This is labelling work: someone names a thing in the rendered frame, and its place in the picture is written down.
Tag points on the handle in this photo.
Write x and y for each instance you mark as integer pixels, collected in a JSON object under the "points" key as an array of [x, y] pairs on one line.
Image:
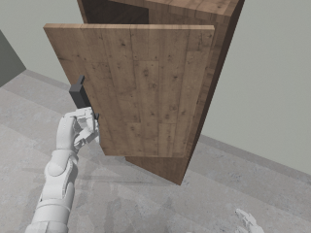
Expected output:
{"points": [[78, 94]]}

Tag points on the right robot hand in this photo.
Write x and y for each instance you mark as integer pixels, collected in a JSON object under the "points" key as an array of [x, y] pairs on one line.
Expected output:
{"points": [[248, 221]]}

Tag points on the cupboard door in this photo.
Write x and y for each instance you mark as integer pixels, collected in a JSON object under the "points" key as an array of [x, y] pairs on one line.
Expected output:
{"points": [[142, 79]]}

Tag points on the left robot forearm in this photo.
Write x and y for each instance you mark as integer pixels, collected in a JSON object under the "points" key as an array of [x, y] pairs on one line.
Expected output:
{"points": [[56, 200]]}

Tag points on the left robot hand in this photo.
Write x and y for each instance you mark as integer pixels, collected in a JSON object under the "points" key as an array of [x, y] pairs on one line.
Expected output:
{"points": [[69, 129]]}

